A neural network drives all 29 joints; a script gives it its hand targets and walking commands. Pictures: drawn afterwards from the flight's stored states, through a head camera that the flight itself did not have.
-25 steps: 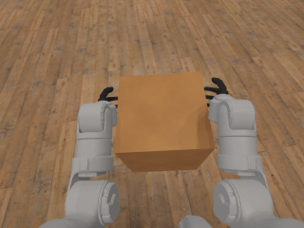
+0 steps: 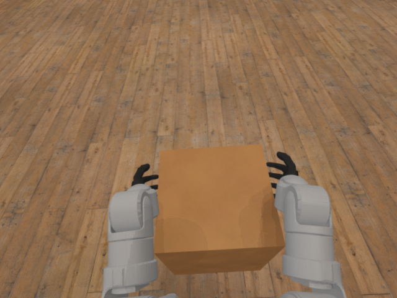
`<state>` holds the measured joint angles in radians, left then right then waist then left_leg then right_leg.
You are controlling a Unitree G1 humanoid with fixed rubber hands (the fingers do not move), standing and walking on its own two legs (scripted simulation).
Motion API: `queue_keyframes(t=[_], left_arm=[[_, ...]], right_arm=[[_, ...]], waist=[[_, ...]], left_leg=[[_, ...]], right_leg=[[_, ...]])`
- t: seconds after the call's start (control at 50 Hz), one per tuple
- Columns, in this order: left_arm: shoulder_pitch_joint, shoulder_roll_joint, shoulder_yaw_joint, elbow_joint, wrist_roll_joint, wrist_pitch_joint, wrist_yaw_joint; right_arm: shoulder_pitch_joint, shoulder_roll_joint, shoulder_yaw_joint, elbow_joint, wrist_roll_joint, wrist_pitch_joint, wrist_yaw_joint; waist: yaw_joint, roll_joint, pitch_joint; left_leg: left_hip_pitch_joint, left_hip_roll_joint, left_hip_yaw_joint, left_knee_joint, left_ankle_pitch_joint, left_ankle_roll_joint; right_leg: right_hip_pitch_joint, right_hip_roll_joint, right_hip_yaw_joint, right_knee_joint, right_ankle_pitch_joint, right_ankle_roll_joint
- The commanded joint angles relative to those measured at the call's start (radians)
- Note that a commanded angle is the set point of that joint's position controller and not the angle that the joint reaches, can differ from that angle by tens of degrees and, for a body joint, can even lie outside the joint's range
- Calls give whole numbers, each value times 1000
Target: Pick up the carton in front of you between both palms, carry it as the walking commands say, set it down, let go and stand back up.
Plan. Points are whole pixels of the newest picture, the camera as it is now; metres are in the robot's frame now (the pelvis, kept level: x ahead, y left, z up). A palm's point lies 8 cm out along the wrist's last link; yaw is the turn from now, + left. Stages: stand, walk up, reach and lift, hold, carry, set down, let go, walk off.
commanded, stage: carry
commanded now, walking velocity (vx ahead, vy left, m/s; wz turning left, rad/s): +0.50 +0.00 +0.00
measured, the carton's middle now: (214, 215) +0.30 +0.00 -0.04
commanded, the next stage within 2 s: none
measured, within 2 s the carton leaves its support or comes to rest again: neither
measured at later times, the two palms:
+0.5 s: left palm (153, 94) +0.60 +0.16 +0.08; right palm (259, 85) +0.60 -0.12 +0.10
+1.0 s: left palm (174, 40) +0.91 +0.12 +0.08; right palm (255, 33) +0.92 -0.16 +0.08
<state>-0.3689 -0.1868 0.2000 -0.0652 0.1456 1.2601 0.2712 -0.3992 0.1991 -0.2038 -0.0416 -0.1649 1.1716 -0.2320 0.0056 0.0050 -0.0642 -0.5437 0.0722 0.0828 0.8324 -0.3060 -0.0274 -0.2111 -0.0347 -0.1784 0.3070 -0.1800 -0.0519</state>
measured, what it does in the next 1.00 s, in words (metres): walks ahead: left foot, then right foot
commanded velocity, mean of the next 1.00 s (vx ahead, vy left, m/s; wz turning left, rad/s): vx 0.50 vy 0.00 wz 0.00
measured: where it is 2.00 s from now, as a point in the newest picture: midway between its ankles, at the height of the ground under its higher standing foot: (213, 154)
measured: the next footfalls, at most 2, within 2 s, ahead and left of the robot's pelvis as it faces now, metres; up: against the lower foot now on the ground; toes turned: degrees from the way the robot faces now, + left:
left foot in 0.20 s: +0.31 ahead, +0.13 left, +0.00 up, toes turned +9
right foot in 0.64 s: +0.58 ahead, -0.11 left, +0.00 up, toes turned -13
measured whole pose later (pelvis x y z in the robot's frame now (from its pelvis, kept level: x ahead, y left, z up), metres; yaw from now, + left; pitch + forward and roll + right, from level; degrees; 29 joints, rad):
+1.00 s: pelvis +0.62 -0.02 +0.00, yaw +0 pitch +4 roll +1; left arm -0.30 -0.16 0.13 -0.16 0.10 1.23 0.28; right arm -0.32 0.17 -0.13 -0.17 -0.13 1.16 -0.25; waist 0.00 0.01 -0.07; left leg -0.59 0.10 0.13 0.62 -0.12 -0.02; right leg -0.08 -0.05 -0.22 0.25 -0.25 -0.02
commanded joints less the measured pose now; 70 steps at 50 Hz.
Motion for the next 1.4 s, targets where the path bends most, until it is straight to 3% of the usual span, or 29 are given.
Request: queue_keyframes(t=[0.0, 0.12, 0.18, 0.2, 0.22, 0.24, 0.3, 0.34, 0.4, 0.52, 0.58, 0.62, 0.64, 0.66, 0.68, 0.74, 0.78, 0.84, 0.98, 1.04, 1.08, 1.1, 1.12, 1.14, 1.16, 1.2, 1.24, 1.3, 1.38], left_arm=[[-628, -1058, -667, -169, -477, -56, -446], [-516, -960, -691, -176, -455, -24, -441], [-521, -940, -704, -145, -451, -11, -441], [-540, -928, -711, -144, -451, -5, -444], [-603, -941, -723, -160, -470, 7, -447], [-625, -953, -730, -142, -474, 8, -451], [-640, -994, -722, -128, -499, -13, -457], [-652, -1011, -719, -141, -497, -27, -449], [-642, -1028, -721, -159, -488, -40, -432], [-555, -995, -728, -155, -464, -28, -426], [-538, -983, -721, -119, -465, -22, -441], [-519, -985, -709, -82, -464, -25, -451], [-495, -980, -700, -59, -456, -27, -454], [-493, -979, -686, -20, -436, -41, -456], [-497, -1003, -687, -27, -444, -50, -457], [-564, -1053, -693, -113, -482, -72, -459], [-595, -1060, -703, -155, -499, -85, -458], [-555, -1049, -702, -175, -502, -88, -461], [-487, -975, -703, -201, -475, -60, -449], [-472, -949, -706, -176, -458, -41, -442], [-486, -938, -714, -163, -455, -30, -440], [-497, -926, -718, -158, -453, -26, -441], [-552, -935, -732, -183, -469, -12, -443], [-583, -938, -735, -181, -471, -9, -446], [-590, -959, -740, -162, -476, -12, -447], [-606, -986, -739, -180, -493, -28, -446], [-622, -1009, -741, -198, -491, -41, -438], [-595, -1028, -736, -214, -484, -53, -420], [-540, -1004, -741, -226, -464, -45, -404]], right_arm=[[-476, 1100, 722, -105, 453, 25, 365], [-372, 1023, 738, -94, 479, 71, 389], [-340, 1003, 716, -19, 476, 85, 408], [-328, 991, 704, 9, 465, 86, 412], [-336, 988, 690, 54, 444, 78, 415], [-341, 1002, 679, 60, 450, 77, 415], [-391, 1060, 670, 28, 463, 67, 420], [-440, 1088, 680, -4, 479, 56, 425], [-441, 1077, 693, -25, 492, 48, 428], [-349, 1028, 695, -15, 466, 61, 417], [-327, 1027, 696, 22, 452, 63, 419], [-318, 1031, 700, 43, 449, 61, 420], [-326, 1022, 701, 47, 450, 60, 422], [-380, 1032, 712, 29, 460, 69, 425], [-406, 1035, 725, 20, 465, 66, 428], [-428, 1081, 730, -19, 486, 35, 424], [-417, 1110, 732, -32, 492, 19, 417], [-372, 1109, 743, -59, 475, 4, 400], [-335, 1040, 757, -118, 476, 30, 386], [-331, 1011, 746, -90, 480, 55, 397], [-313, 999, 728, -49, 478, 66, 407], [-305, 989, 717, -30, 472, 68, 411], [-312, 977, 701, 9, 451, 63, 414], [-318, 996, 697, 20, 455, 60, 414], [-334, 1006, 689, 8, 463, 61, 415], [-364, 1052, 685, -21, 474, 54, 419], [-410, 1083, 692, -52, 484, 44, 423], [-400, 1067, 694, -83, 491, 41, 426], [-344, 1024, 694, -96, 479, 50, 420]], waist=[[6, -154, -369], [15, -162, -283], [-12, -79, -331], [-32, 58, -391], [-36, 297, -420], [-34, 301, -369], [-27, 55, -337], [-22, 91, -327], [-19, 128, -305], [-31, 137, -247], [-29, 139, -214], [-8, 87, -265], [19, -5, -326], [31, -276, -400], [19, -324, -370], [8, -53, -366], [3, -92, -362], [2, -138, -342], [9, -154, -250], [10, -162, -219], [-14, -97, -276], [-35, -22, -337], [-39, 236, -419], [-37, 329, -381], [-33, 247, -365], [-31, 72, -354], [-24, 91, -350], [-21, 136, -334], [-22, 147, -280]], left_leg=[[-45, 7, 38, -155, 100, -10], [60, -25, 101, -369, 249, 18], [451, -51, 155, -426, 172, 49], [639, 133, -114, -463, 90, 98], [821, 319, -496, -532, 65, 237], [827, 353, -568, -570, 174, 276], [659, 305, -341, -574, 243, 197], [560, 261, -208, -636, 154, 155], [540, 227, -114, -683, 92, 168], [578, 177, 12, -632, 314, 133], [585, 168, 45, -549, 361, 105], [466, 110, 131, -306, 468, 61], [314, 85, 147, -82, 320, 22], [21, -34, 124, 209, 98, -29], [-171, -71, 28, 355, -191, -15], [-169, 58, -85, 350, -78, 33], [-92, 61, -58, 220, -1, 30], [-88, 51, -11, 58, 55, 6], [-22, 2, 89, -285, 257, 12], [62, -14, 125, -372, 263, 31], [359, -74, 198, -424, 196, 44], [573, 33, 54, -428, 126, 63], [792, 287, -400, -508, 40, 203], [857, 348, -576, -594, 164, 264], [836, 344, -486, -562, 272, 260], [721, 303, -326, -549, 361, 193], [628, 266, -202, -600, 289, 143], [622, 234, -104, -645, 253, 158], [630, 173, 47, -564, 629, 136]], right_leg=[[340, -225, 164, -93, 246, -91], [337, -200, 81, -24, 356, -39], [140, -138, -11, 266, 368, 20], [-45, -95, -32, 505, 150, 59], [-352, 22, 3, 730, -149, 89], [-518, 27, 96, 872, -350, 70], [-506, -91, 179, 831, -232, 32], [-419, -89, 142, 675, -168, 47], [-399, -85, 93, 497, -73, 75], [-320, -40, 2, 230, 132, 69], [-223, -24, -39, 143, 123, 54], [64, 18, -96, 112, 41, 38], [247, -118, 93, 80, -44, 16], [464, -350, 541, -22, -126, -128], [508, -398, 670, -73, 37, -181], [372, -341, 412, -36, 193, -108], [290, -305, 295, -91, 112, -66], [292, -278, 205, -138, 81, -84], [327, -220, 56, -100, 279, -56], [341, -213, 26, -20, 338, -25], [222, -155, -56, 217, 415, 17], [64, -134, -54, 418, 263, 45], [-229, -21, -37, 718, 33, 99], [-464, 41, 52, 863, -321, 94], [-521, -14, 133, 959, -332, 61], [-498, -86, 177, 891, -227, 29], [-426, -93, 152, 759, -148, 36], [-430, -82, 103, 608, -71, 64], [-379, -32, 16, 362, 44, 75]])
